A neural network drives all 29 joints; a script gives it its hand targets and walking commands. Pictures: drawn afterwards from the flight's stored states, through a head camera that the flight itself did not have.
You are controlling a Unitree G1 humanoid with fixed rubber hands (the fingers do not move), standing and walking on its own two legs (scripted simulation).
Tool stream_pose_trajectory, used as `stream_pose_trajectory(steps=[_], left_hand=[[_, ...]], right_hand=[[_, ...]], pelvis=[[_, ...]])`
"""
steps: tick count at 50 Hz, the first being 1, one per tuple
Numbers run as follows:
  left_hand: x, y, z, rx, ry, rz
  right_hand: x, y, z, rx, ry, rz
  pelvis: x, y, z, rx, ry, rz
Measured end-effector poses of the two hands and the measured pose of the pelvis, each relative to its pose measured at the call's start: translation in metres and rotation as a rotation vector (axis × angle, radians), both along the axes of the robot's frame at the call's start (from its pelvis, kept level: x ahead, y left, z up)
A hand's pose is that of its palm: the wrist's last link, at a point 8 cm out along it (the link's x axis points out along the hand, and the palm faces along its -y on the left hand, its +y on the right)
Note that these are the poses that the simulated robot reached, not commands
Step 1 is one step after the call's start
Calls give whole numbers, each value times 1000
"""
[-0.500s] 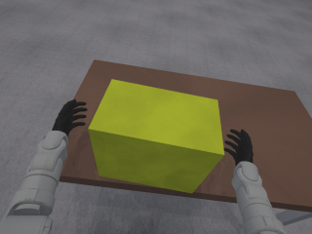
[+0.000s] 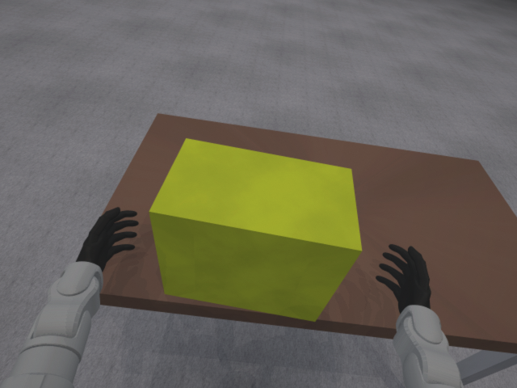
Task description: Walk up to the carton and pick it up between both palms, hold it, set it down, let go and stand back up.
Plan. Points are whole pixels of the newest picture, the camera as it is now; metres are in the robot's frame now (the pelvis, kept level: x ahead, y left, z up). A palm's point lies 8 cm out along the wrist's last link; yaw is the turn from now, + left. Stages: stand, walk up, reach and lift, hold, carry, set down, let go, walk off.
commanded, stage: set down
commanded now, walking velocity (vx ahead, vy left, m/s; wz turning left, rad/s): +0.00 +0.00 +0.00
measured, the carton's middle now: (253, 234) +0.35 -0.01 +0.04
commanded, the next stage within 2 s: none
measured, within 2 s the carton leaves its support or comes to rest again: neither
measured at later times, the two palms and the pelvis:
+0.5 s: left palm (80, 311) +0.23 +0.24 +0.02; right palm (426, 352) +0.16 -0.24 +0.04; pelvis +0.01 -0.01 +0.00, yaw +0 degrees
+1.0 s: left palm (81, 324) +0.21 +0.24 +0.01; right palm (420, 362) +0.15 -0.24 +0.03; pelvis +0.01 -0.01 +0.00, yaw +0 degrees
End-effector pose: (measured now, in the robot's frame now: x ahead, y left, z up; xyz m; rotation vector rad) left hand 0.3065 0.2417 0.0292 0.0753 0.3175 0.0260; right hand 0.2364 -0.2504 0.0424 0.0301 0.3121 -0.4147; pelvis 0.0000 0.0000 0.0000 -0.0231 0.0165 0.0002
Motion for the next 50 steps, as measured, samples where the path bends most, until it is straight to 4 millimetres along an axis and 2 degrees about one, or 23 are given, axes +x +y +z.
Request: stream_pose_trajectory(steps=[11, 29, 39, 50], left_hand=[[-27, -2, -2, 5, 16, -8], [-92, -1, -11, 35, 78, 7], [-97, 4, -13, 55, 91, 9], [-93, -4, -22, 36, 138, 12]], right_hand=[[-29, 3, 5, 0, 13, 12], [-85, 12, -3, 34, 93, 19], [-88, 16, -10, 60, 136, 14], [-83, 15, -16, 74, 173, 36]], pelvis=[[2, -3, 1, 4, -13, 1], [8, -11, 2, 15, -42, 1], [9, -11, 2, 15, -41, 1], [14, -13, 2, 19, -32, 2]])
